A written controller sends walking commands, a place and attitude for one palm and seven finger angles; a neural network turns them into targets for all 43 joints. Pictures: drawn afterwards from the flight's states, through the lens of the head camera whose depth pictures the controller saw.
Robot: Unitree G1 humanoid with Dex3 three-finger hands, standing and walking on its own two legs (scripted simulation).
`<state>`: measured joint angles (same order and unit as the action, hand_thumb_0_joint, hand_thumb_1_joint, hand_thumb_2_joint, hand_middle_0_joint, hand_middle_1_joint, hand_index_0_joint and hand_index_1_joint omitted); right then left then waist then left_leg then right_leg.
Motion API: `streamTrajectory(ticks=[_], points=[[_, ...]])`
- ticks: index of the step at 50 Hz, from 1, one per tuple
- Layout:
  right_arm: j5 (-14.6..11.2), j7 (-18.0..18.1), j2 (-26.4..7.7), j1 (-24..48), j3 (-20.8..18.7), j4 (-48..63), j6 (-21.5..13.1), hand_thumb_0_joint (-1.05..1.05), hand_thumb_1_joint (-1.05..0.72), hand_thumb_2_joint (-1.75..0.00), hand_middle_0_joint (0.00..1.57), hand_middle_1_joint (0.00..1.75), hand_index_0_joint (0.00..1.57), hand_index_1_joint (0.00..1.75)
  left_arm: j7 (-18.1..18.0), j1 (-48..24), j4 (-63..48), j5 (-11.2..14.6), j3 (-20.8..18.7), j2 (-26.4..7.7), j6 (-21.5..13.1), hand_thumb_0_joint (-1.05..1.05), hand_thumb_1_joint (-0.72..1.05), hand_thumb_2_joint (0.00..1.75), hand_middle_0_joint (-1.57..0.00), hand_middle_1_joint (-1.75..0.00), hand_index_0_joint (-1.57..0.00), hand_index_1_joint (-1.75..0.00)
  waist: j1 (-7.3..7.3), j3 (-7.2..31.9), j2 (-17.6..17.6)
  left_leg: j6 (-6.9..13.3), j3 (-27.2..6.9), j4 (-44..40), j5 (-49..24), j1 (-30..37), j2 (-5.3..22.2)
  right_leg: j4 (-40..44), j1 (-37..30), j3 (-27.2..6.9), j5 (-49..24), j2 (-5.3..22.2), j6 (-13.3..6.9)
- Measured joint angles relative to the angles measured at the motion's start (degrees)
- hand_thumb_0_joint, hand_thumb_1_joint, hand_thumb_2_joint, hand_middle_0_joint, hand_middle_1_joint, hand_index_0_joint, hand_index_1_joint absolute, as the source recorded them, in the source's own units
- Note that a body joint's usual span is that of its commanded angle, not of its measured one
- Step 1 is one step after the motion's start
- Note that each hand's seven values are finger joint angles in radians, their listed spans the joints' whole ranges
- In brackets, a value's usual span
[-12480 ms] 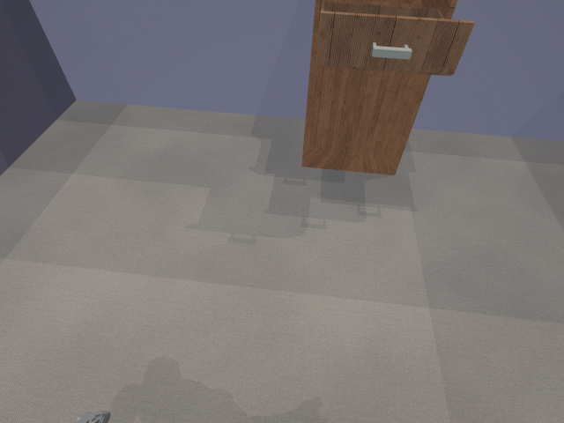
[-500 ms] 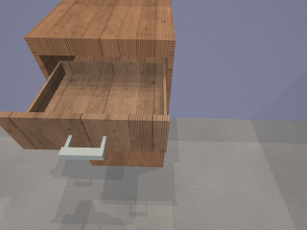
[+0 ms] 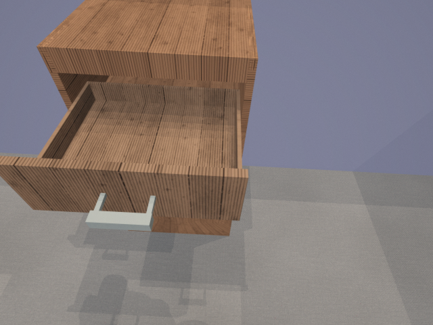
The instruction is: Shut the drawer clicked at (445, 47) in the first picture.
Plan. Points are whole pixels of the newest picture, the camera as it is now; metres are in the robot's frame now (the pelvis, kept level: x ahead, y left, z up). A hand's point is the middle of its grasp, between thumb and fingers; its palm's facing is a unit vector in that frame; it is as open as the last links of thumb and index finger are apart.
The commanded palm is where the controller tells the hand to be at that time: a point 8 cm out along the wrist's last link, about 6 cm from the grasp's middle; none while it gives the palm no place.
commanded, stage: look again from close up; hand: left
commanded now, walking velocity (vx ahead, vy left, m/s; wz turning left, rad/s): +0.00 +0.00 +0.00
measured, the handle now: (124, 210) +0.31 +0.20 +0.02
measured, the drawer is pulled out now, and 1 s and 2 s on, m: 0.29 0.29 0.29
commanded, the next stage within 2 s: raise the hand and make a fist in 0.06 s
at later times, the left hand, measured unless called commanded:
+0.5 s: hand (134, 318) +0.14 +0.15 -0.03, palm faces +0.06 -1.00 -0.03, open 6.8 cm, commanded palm +0.09 +0.22 -0.02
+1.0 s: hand (110, 302) +0.15 +0.18 +0.03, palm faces +0.06 -1.00 -0.08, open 3.8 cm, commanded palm +0.10 +0.22 +0.04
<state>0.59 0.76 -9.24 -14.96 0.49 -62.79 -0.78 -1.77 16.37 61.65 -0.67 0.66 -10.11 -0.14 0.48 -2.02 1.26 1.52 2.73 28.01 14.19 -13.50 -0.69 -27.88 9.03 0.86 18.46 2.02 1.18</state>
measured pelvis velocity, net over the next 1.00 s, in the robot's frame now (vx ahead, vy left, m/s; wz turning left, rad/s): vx -0.02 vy -0.03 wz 0.02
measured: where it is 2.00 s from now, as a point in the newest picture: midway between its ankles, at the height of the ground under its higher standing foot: outside the picture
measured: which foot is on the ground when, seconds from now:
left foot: down 0.00-1.00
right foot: down 0.00-1.00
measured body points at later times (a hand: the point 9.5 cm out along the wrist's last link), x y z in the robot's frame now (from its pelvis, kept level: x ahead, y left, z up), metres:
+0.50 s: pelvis -0.02 -0.02 -0.05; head +0.00 -0.02 +0.40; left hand +0.13 +0.20 -0.03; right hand +0.19 -0.27 -0.10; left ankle +0.01 +0.10 -0.74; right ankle -0.04 -0.13 -0.74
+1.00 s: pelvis -0.02 -0.03 -0.04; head +0.00 -0.04 +0.41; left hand +0.14 +0.23 +0.03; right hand +0.13 -0.28 -0.13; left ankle +0.01 +0.10 -0.74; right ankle -0.04 -0.13 -0.74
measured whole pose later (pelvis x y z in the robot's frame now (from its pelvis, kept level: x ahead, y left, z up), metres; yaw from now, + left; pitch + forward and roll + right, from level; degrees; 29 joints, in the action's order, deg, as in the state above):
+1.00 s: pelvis -0.02 -0.03 -0.04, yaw +1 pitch +8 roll -1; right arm -3.0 4.3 -12.3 -16.9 -1.5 -34.8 -13.0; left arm 17.8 33.3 -7.3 18.8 -14.6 -14.0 -17.2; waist -0.6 7.1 -1.9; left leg -1.4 -0.4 51.0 22.5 -36.4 2.5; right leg -50.8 31.0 4.2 27.8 -0.5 -1.8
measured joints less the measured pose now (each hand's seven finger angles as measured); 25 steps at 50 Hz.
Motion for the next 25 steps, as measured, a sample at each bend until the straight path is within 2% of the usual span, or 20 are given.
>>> streamTrajectory(ticks=[9,10,11,12,14,17,19,21,23,25], points=[[-0.2,0.2,-0.4,2.0,-0.2,-0.1,-0.1,0.00,-0.92,-0.90,0.20,0.30,0.20,0.30,-0.4,-0.2,1.1,-0.3,0.1,0.8,-0.4,0.00,0.90,0.90,-0.20,-0.30,-0.20,-0.30,0.30,0.3,0.2,-0.2,-0.2,0.0,0.4,0.4,0.4,1.5,-1.2,0.2,-0.2,-0.4,0.0],[-0.8,0.3,-0.5,1.1,-0.2,2.6,-0.6,0.00,-0.92,-0.90,0.20,0.30,0.20,0.30,-0.7,3.0,-8.6,2.0,-0.6,0.8,3.5,0.00,0.91,0.90,-0.20,-0.30,-0.20,-0.30,0.05,0.1,0.1,-0.2,-0.4,0.7,0.7,0.0,0.5,1.3,-1.0,0.5,-0.2,-0.5,-0.1],[-1.2,1.1,-0.5,-0.4,0.0,5.4,-3.0,0.01,-0.92,-0.90,0.20,0.30,0.20,0.30,-1.9,6.8,-20.6,3.5,-1.6,0.4,5.5,0.01,0.92,0.90,-0.21,-0.30,-0.21,-0.30,0.52,0.1,0.4,-0.2,-0.2,0.6,0.8,0.1,0.3,0.0,-0.3,0.3,0.1,-0.3,-0.5],[-1.7,1.7,-0.5,-1.6,-0.1,7.7,-6.0,0.01,-0.92,-0.90,0.20,0.30,0.20,0.30,-3.5,10.3,-30.8,4.7,-1.8,-0.2,4.6,0.02,0.93,0.90,-0.21,-0.31,-0.21,-0.30,0.75,0.9,0.8,-0.3,0.1,0.3,0.7,0.0,0.0,-2.0,1.0,0.5,0.6,0.2,-1.0],[-2.4,2.2,-0.8,-2.8,-0.6,11.9,-10.5,0.01,-0.92,-0.90,0.20,0.30,0.20,0.30,-5.5,13.5,-45.9,6.7,-1.8,-1.0,1.9,0.02,0.94,0.90,-0.22,-0.32,-0.22,-0.32,0.03,2.4,0.6,-0.3,-0.2,1.3,0.8,-1.3,-0.9,-4.8,2.7,1.3,2.1,1.2,-1.4],[-1.5,1.7,-2.2,-1.1,-1.5,17.1,-13.3,0.01,-0.91,-0.90,0.20,0.30,0.20,0.30,-3.6,11.3,-56.3,8.2,-3.6,0.0,-6.1,0.02,0.94,0.90,-0.25,-0.35,-0.25,-0.35,-1.51,5.3,-1.5,-0.3,-1.4,6.8,2.5,-7.2,-0.7,-7.8,6.8,2.3,4.1,1.1,-0.3],[-0.9,0.7,-2.5,1.3,-2.1,20.0,-13.2,0.01,-0.91,-0.90,0.20,0.30,0.20,0.30,0.2,9.9,-58.3,9.4,-5.4,1.1,-12.8,0.01,0.93,0.90,-0.27,-0.38,-0.26,-0.38,-1.82,7.7,-2.0,-0.7,-1.2,10.9,3.9,-12.1,0.2,-12.0,12.0,2.0,5.1,0.4,-0.7],[-0.7,-0.6,-2.5,3.9,-2.9,23.1,-12.9,0.01,-0.91,-0.90,0.20,0.30,0.20,0.30,5.0,10.1,-55.6,11.4,-7.6,2.2,-17.9,0.00,0.93,0.90,-0.30,-0.42,-0.24,-0.38,-1.91,9.6,-1.5,-1.2,-0.8,15.9,5.6,-17.6,1.1,-17.3,17.9,1.4,6.8,-0.3,-1.3],[-0.6,-1.6,-2.7,5.7,-3.7,26.3,-12.9,0.01,-0.91,-0.90,0.20,0.30,0.20,0.30,10.7,12.5,-55.1,12.0,-7.8,2.1,-23.8,0.00,0.92,0.90,-0.34,-0.45,-0.25,-0.41,-1.44,10.3,-0.7,-1.7,-0.9,21.1,7.6,-22.7,1.9,-22.6,23.0,1.4,8.8,-0.9,-1.9],[-0.4,-2.0,-3.1,6.6,-4.6,29.0,-13.0,0.01,-0.91,-0.90,0.20,0.30,0.20,0.30,14.8,16.4,-57.8,12.1,-7.1,1.3,-28.3,0.00,0.92,0.90,-0.37,-0.49,-0.29,-0.45,-0.48,10.8,-0.1,-2.1,-1.3,25.9,9.4,-26.8,2.5,-27.1,26.9,1.7,10.6,-1.4,-2.2]])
